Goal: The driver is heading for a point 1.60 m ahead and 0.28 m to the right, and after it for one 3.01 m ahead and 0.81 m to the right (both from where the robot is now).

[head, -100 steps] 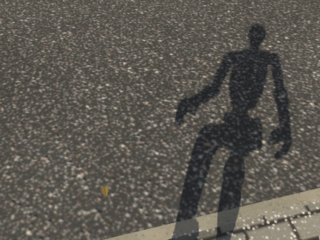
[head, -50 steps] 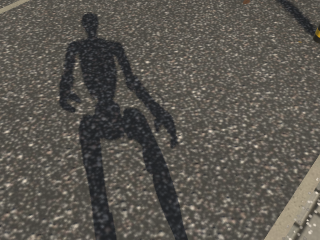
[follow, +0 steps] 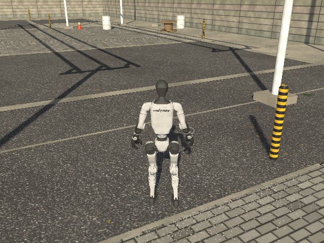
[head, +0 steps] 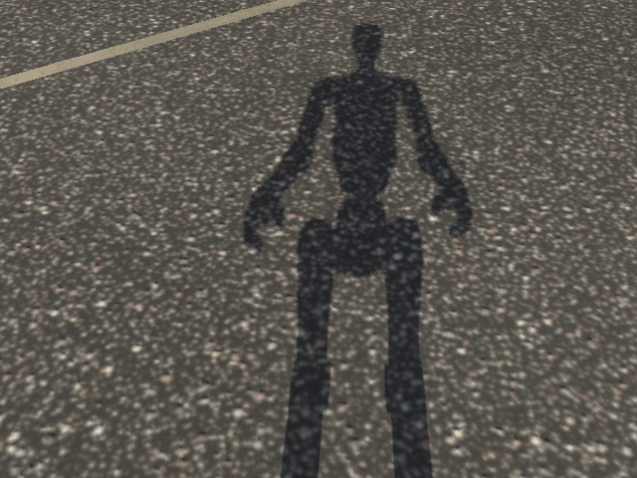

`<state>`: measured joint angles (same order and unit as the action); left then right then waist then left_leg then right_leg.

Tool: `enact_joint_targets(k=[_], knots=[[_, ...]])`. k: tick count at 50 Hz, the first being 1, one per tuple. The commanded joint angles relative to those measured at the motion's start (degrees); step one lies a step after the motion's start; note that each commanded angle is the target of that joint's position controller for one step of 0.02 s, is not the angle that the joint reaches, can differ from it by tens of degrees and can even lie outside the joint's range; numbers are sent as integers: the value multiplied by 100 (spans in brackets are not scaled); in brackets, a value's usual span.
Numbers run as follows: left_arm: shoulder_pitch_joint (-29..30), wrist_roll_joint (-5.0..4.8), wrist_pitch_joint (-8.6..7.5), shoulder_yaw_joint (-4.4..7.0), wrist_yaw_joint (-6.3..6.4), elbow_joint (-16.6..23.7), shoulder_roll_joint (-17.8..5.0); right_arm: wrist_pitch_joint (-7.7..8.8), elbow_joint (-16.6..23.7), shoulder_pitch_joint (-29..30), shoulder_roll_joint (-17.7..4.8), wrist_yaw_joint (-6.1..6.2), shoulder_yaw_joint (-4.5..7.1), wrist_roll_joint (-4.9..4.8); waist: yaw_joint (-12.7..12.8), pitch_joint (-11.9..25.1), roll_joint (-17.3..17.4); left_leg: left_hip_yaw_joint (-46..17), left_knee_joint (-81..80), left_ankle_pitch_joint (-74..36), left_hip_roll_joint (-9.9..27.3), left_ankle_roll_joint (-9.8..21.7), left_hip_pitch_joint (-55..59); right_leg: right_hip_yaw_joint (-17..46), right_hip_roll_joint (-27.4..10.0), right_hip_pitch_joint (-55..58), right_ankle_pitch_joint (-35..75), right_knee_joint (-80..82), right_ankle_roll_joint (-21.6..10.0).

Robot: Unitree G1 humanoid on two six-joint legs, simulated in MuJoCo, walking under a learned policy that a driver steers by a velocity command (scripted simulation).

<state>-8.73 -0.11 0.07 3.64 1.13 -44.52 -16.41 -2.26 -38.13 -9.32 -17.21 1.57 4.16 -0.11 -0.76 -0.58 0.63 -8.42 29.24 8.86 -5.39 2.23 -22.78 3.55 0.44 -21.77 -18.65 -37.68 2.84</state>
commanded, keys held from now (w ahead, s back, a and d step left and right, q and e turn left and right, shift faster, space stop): w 1.00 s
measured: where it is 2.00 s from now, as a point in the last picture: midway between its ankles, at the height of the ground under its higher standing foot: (310, 276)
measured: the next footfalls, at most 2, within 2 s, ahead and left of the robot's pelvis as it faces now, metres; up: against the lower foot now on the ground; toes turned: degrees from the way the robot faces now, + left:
right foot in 0.04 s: +0.05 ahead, -0.13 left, +0.00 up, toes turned +4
left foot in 0.46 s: +0.26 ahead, +0.15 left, +0.00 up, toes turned +4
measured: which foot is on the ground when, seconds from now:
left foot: down 0.00-0.04, up 0.06-0.44, down 0.46-0.98, up 1.00-1.00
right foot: up 0.00-0.02, down 0.04-0.48, up 0.50-0.94, down 0.96-1.00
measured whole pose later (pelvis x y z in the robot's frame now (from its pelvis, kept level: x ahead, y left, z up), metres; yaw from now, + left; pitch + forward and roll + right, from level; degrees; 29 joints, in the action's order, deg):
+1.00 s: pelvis +0.44 +0.01 -0.02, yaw +3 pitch +2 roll +1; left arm -1.6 -0.2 -5.3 1.9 -2.4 -41.1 -15.4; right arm 2.5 -49.9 -23.0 -17.2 0.4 3.6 -0.7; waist -3.7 -2.2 0.3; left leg -0.6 38.9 26.7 0.4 0.1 -3.0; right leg -1.9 -0.3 -29.7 -5.8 -33.3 -3.8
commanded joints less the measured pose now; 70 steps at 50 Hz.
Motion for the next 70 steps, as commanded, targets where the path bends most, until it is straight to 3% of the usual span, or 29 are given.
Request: enact_joint_targets(k=[1,2,3,4,5,7,11,15,19,22,23,24,25,26,27,30,33,38,44,46,48,49,50,51,52,54,58,65,70], knots=[[-513,40,-218,89,-87,175,-315,53,261,-69,-561,4,81,10,263,575,760,-1272,-896,2927,971,523,-269,-410,35,1319,70,1044,-315],[-922,112,-280,140,-68,105,-600,84,305,-2,-301,0,-1,11,382,431,39,-817,266,2887,568,215,-834,715,-868,1665,-805,1779,-640],[-1192,192,-296,264,-78,17,-1219,188,490,76,-121,-9,-34,-49,310,154,-1181,302,1721,2441,-261,-59,-1915,2593,-1872,1829,-2251,2624,-1293],[-1019,290,-372,341,-102,45,-1402,331,617,365,-514,-3,76,-131,355,-438,-1416,-171,2465,2111,77,-38,-2412,3754,-2318,1258,-2950,3112,-1832],[-683,171,-436,264,-49,128,-1080,395,504,265,-793,-25,168,-146,164,-627,-1100,-295,2764,1552,269,-24,-2570,3273,-2151,1330,-2596,3012,-1700],[-625,-11,-468,177,5,106,-778,449,288,86,-699,-86,178,-9,123,-403,-882,24,2793,831,478,-150,-2546,2255,-1660,1759,-1592,2919,-1316],[-1245,-33,-490,106,15,-140,-585,549,353,546,-206,-178,51,-38,427,-271,-842,639,2316,-96,710,-340,-2213,1175,-1279,1916,-98,3012,-1233],[-1516,-54,-439,138,3,-245,-800,626,527,1100,-10,-262,-41,-107,688,-335,-946,920,898,-324,674,-408,-1405,664,-1202,1741,595,2989,-1241],[-1733,-129,-384,178,-53,-376,-968,688,600,1282,-135,-358,-39,-168,741,-466,-946,1030,194,-87,616,-256,-825,708,-1441,1757,817,2792,-1310],[-1560,-175,-323,205,-53,-415,-1063,717,417,566,-405,-348,78,-159,186,-162,-907,1138,-355,-123,449,90,476,546,-1459,1697,2273,2106,-1121],[-1526,-149,-334,164,-53,-407,-937,707,177,-206,-651,-289,205,-145,-179,341,-702,1069,-436,-141,467,266,1635,208,-1170,1421,3040,1173,-957],[-1353,-19,-374,35,-57,-221,-623,683,-21,-1324,-1019,-220,314,-64,-687,1266,-40,-80,-278,17,1484,635,3345,-119,-858,363,2208,-598,-701],[-1721,-23,-505,-128,-46,-13,-63,634,-161,-1728,-1512,-243,401,-18,-512,1872,1724,-2642,-973,1247,2754,1443,4667,-366,53,-1657,-854,-2475,-357],[-1452,-156,-614,20,-67,-64,-645,648,-172,-1632,-986,-261,253,-29,-617,1520,1233,-3045,-1342,1826,2720,1441,4286,246,-182,-2272,-1269,-3281,-383],[-1079,-248,-670,90,-112,50,-858,662,-150,-1244,-749,-258,157,-41,-487,804,1002,-2287,-1397,1543,2539,1274,3708,179,-456,-2571,-786,-3435,-483],[-799,-75,-630,81,-135,47,-613,688,-90,-533,-402,-293,39,60,-46,93,485,-976,-1832,46,1909,1122,2181,51,-879,-1962,234,-2813,-436],[-770,-44,-493,24,-163,73,-361,764,-199,-465,-453,-279,65,-11,167,-69,434,-407,-2134,-868,1805,1205,1665,-59,-907,-1802,560,-2305,-264],[323,-18,-530,-105,-244,405,-185,746,-421,-753,-709,-193,127,-43,-102,-340,268,366,-2285,-1134,1524,1006,1297,-271,-677,-1426,2149,-222,-190],[1048,-63,-567,-75,-388,718,-422,642,-795,-1277,-902,-140,189,-146,-200,-397,227,315,-1902,-1278,1973,788,2300,-193,-456,-1269,2104,738,-494],[734,-55,-569,-3,-394,669,-586,570,-841,-1248,-988,-117,211,-127,25,-134,363,367,-1342,-2461,1976,660,2603,-380,-249,-696,1612,817,-653],[-819,-40,-545,234,-310,252,-1032,492,-808,-1231,-813,-77,112,-52,771,932,268,770,726,-3168,1475,344,1953,-425,-225,1625,1625,755,-1009],[-1538,91,-525,361,-262,164,-1642,562,-625,-1855,-231,-104,-81,23,658,1958,-864,1009,3041,-1008,779,-30,-118,1839,-1745,3973,1185,710,-1802],[-1720,-36,-504,310,-299,67,-1429,679,-734,-2003,-81,-139,-156,-37,661,2572,-1714,414,4284,2355,137,-178,-1305,4009,-2329,4619,87,1812,-2320],[-1381,-83,-505,182,-298,120,-1057,777,-629,-1474,-694,-180,1,-186,730,1720,-1158,96,4728,2247,526,-88,-1958,3515,-2141,4064,-537,2031,-2000],[-990,-55,-496,130,-273,189,-885,830,-473,-946,-757,-192,6,-256,639,1011,-811,290,4584,1762,822,-8,-2086,2693,-1925,3238,-368,2120,-1781],[-390,63,-532,35,-283,252,-581,783,-450,-685,-667,-150,35,-96,254,308,-449,381,3828,995,1259,-19,-1577,1691,-1501,1783,670,2451,-1597],[-311,39,-653,64,-280,123,-648,571,-527,-851,-344,-121,-16,-35,-38,110,-474,448,3205,424,1396,-207,-1174,927,-1315,1006,1461,3002,-1744],[-887,-51,-573,119,-143,-229,-902,674,-199,551,-147,-214,-115,-30,407,-265,-307,731,816,-1511,1172,-343,-1233,66,-1044,1312,1772,3165,-1478],[-1312,-105,-416,161,-115,-519,-992,740,61,1182,-245,-365,-120,-84,557,-416,-346,704,110,-1090,1025,-144,-1426,185,-1447,2276,1981,2745,-1409]])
